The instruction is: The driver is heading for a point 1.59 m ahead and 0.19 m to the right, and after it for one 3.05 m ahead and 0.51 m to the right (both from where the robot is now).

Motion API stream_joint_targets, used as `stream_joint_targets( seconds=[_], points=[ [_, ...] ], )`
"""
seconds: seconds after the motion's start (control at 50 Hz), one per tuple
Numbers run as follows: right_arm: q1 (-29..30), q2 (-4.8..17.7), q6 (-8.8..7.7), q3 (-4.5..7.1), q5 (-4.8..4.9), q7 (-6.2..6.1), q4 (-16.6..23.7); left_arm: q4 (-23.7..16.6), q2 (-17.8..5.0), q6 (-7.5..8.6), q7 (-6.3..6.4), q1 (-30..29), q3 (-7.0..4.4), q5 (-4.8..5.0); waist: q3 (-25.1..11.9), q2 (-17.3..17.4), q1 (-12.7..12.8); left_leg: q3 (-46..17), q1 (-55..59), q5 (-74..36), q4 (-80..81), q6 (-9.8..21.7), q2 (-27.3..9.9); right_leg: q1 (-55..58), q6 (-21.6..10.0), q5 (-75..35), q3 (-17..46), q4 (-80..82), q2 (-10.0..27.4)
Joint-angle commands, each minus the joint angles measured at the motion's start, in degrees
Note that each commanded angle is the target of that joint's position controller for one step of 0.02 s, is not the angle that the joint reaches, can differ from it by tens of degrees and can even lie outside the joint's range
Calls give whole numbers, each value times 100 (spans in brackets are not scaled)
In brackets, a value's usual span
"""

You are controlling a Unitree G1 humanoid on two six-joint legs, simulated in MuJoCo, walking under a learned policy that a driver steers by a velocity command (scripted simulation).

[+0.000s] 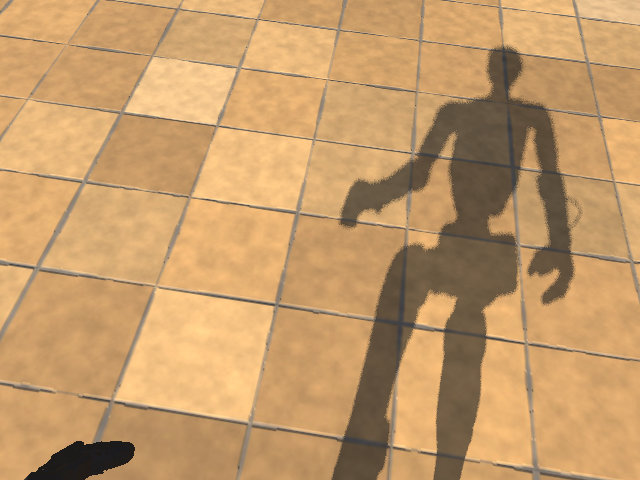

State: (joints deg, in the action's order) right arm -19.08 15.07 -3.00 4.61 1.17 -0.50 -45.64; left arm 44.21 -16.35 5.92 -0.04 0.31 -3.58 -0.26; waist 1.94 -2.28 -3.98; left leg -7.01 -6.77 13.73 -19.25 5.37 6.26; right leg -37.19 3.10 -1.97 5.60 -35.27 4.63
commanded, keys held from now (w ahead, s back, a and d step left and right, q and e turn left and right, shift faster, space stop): w+q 0.02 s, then w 0.98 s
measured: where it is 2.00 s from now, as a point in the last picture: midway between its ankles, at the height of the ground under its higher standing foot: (262, 282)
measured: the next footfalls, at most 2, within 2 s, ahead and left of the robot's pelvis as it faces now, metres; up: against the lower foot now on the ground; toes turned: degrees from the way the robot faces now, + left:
right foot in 0.14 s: +0.28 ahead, -0.14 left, +0.00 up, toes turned +6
left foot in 0.66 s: +0.52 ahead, +0.14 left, +0.00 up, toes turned +8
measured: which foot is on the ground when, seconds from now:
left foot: down 0.00-0.16, up 0.18-0.64, down 0.66-1.00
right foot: up 0.00-0.12, down 0.14-0.66, up 0.68-1.00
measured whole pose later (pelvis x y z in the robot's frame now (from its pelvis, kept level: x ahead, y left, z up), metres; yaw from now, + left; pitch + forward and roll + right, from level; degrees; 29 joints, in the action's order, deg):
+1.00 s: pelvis +0.54 +0.06 +0.00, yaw +7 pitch +2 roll +1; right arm -21.2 15.4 -4.6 3.2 0.3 0.5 -48.6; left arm 45.5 -16.7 4.0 -0.9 5.4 -2.5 0.2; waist 0.2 -2.9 -4.0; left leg 2.2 -3.2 11.5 -12.7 3.6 3.9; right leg -38.9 0.8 -1.3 2.3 -40.5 6.9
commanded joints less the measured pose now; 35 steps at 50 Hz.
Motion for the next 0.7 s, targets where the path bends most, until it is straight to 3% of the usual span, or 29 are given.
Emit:
stream_joint_targets(
  seconds=[0.02, 0.1, 0.12, 0.14, 0.16, 0.18, 0.2, 0.22, 0.24, 0.26, 0.28, 0.32, 0.38, 0.42, 0.48, 0.56, 0.6, 0.62, 0.64, 0.66, 0.68, 0.7],
  points=[
    [-190, 954, -33, 241, 37, -50, 248, -559, -389, 118, -70, -662, -53, 64, -104, 741, -68, -1019, -429, -1069, 346, 654, -1236, 742, -45, -410, -243, 575, -388],
    [-298, 871, 30, 215, -22, -111, 166, -508, -610, 240, -171, -326, -109, 48, -184, 968, 107, -1409, 363, -1602, -296, 560, -1601, 991, -356, 283, -272, 858, -374],
    [-220, 832, 40, 192, -29, -104, 191, -389, -700, 270, -157, 111, -164, 21, -356, 1009, 353, -1335, 396, -2300, -685, 468, -1458, 1576, -518, 334, -427, 1072, -481],
    [-148, 661, 30, 118, -63, -73, 254, -243, -901, 298, -133, 792, -248, -55, -913, 899, 676, -1107, 151, -2645, -1591, 311, -1155, 2708, -788, 218, -248, 954, -223],
    [-364, 458, 6, 23, -159, -68, 351, -154, -1249, 289, -114, 1694, -335, -113, -1780, 169, 908, -674, -919, -1474, -3230, 52, -667, 4427, -1282, 188, 914, 659, 745],
    [-1212, 159, -61, -65, 45, -45, 309, 182, -1471, 197, -177, 2228, -429, -55, -2275, -1768, 625, -240, -2856, 1815, -4943, -328, 35, 5896, -2103, 1664, 3541, 1465, 1769],
    [-906, 714, -87, 10, 120, -51, 236, 122, -919, 181, -200, 2146, -287, 124, -1726, -1017, 806, -558, -3561, 1866, -5537, -311, -312, 5665, -1926, 3006, 3861, 1811, 1711],
    [-162, 941, -94, 66, 107, -43, 380, 45, -648, 141, -177, 1746, -205, 127, -911, -432, 898, -403, -3779, 1333, -5603, -300, -520, 4879, -1691, 2917, 2986, 1910, 1504],
    [259, 886, -106, 52, 21, -48, 490, -22, -595, 100, -170, 1419, -155, 43, -482, 2, 789, -172, -3629, 937, -5418, -298, -739, 4097, -1598, 2257, 2354, 2032, 1283],
    [431, 804, -130, 60, -58, -32, 558, -13, -505, 81, -162, 1242, -120, -6, -235, 41, 648, -90, -3489, 660, -5061, -300, -933, 3569, -1602, 1643, 1940, 2151, 1105],
    [365, 711, -134, 61, -64, -8, 566, -1, -430, 90, -149, 1187, -78, -55, -249, -125, 497, -34, -3184, 503, -4792, -297, -1100, 3273, -1553, 1206, 1609, 2252, 933],
    [259, 495, -112, 17, -41, 15, 543, 84, -415, 107, -142, 1264, -66, -2, -301, -305, 411, 147, -2992, 467, -4344, -352, -1194, 3076, -1601, 692, 1180, 2434, 790],
    [763, 329, -110, -77, -101, 22, 743, 198, -722, 96, -87, 1438, -142, 63, -184, -199, 505, 337, -3157, -52, -3361, -502, -1302, 2982, -1701, 160, 749, 2690, 820],
    [1109, 258, -136, -127, -95, 53, 816, 246, -812, 47, -58, 1531, -161, 92, -150, -175, 611, 441, -3002, -731, -2590, -538, -1262, 2947, -1588, 55, 386, 2759, 681],
    [1622, 253, -170, -157, -49, 112, 919, 372, -884, -11, -47, 1819, -162, 145, -62, -185, 806, 620, -2614, -1474, -1715, -572, -1068, 2939, -1446, 6, 39, 2717, 568],
    [2095, 374, -204, -137, 3, 206, 1125, 565, -943, -117, -40, 2143, -165, 186, 80, -251, 865, 625, -2574, -1282, -1192, -409, -950, 3487, -1337, -62, 131, 2456, 882],
    [1922, 524, -227, -82, -5, 237, 1116, 598, -1046, -183, -14, 2093, -195, 191, -15, -311, 654, 690, -2179, -957, -968, -247, -852, 3715, -1222, -619, 125, 2112, 987],
    [1488, 652, -233, -6, -32, 227, 996, 586, -1074, -210, 2, 1987, -194, 201, -256, -289, 362, 827, -1500, -951, -774, -126, -714, 3684, -1111, -1424, -49, 1594, 863],
    [677, 913, -224, 132, -61, 186, 743, 567, -953, -224, 14, 1995, -144, 173, -776, -169, 1, 859, -309, -995, -746, 45, -672, 3385, -958, -1876, -291, 620, 584],
    [-390, 1347, -201, 260, -133, 121, 560, 392, -661, -205, 29, 1962, -12, 24, -1631, 468, -400, -301, 1369, -1184, -942, 441, -1727, 2273, -722, -535, -576, -1151, 251],
    [-615, 1777, -160, 327, -137, 141, 445, 290, -20, -76, -3, 2624, 180, 36, -2246, 2019, -27, -2897, 2970, -161, -310, 1352, -2901, 109, -409, 3167, -588, -3015, -720],
    [-635, 1208, -150, 190, -64, 158, 455, 365, -634, 22, -41, 2317, 46, 158, -2062, 1449, -253, -3320, 2799, 706, 91, 1307, -2817, -602, -451, 3554, 40, -3700, -456]
  ],
)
